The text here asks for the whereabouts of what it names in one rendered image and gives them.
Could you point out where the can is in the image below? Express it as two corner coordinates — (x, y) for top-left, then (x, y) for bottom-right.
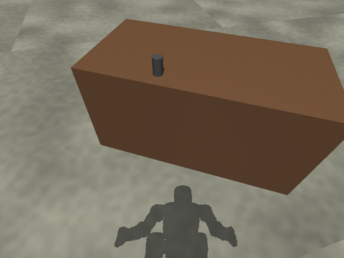
(152, 54), (163, 77)

